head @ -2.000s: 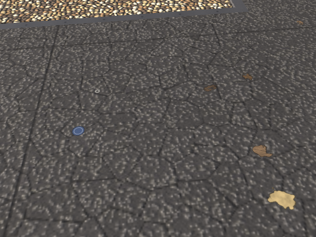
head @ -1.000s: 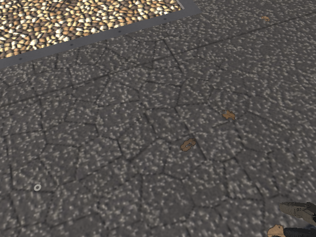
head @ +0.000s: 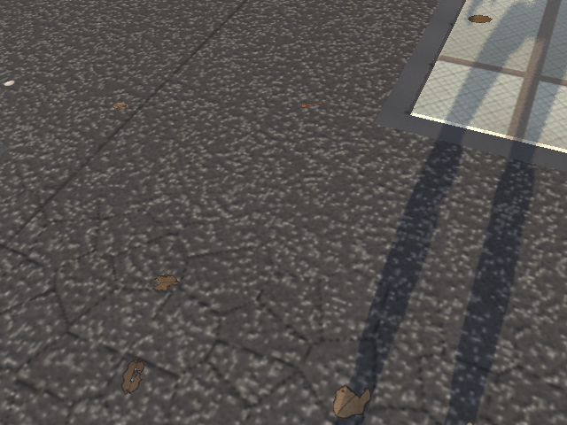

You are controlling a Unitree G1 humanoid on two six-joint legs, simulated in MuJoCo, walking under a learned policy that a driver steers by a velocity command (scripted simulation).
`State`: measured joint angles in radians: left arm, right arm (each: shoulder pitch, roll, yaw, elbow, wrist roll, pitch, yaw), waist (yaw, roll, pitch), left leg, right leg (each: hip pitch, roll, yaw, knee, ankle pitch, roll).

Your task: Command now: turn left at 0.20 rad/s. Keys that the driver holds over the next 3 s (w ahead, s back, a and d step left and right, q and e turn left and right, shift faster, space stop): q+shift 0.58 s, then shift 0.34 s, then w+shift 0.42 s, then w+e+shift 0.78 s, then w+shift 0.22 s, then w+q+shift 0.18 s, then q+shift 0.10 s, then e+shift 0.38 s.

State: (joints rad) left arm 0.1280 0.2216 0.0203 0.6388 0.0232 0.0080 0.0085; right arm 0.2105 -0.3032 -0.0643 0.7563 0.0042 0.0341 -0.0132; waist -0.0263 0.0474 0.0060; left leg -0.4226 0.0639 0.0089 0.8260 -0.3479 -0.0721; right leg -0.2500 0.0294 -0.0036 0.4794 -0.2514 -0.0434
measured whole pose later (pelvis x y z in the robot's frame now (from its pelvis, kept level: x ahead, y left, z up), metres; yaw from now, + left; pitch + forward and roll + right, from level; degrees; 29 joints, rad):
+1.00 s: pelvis +0.02 +0.04 -0.01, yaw +38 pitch +1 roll +0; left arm 0.21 0.28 0.05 0.75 -0.01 0.01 0.00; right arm 0.19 -0.28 -0.04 0.63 0.02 0.04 -0.01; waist 0.03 0.00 0.02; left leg -0.23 -0.02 -0.03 0.53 -0.32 0.00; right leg -0.29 -0.03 0.02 0.57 -0.34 0.01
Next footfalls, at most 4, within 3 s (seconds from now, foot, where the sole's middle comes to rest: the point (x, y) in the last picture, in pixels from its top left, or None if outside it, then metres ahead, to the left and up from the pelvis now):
0.16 left None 0.01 0.12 -0.78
0.60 right None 0.14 -0.06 -0.78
0.98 left None -0.03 0.13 -0.78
1.42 right None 0.38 0.14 -0.78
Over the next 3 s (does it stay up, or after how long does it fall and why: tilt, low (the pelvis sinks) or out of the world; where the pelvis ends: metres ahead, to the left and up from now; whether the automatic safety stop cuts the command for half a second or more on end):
stays up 1.43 0.37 0.00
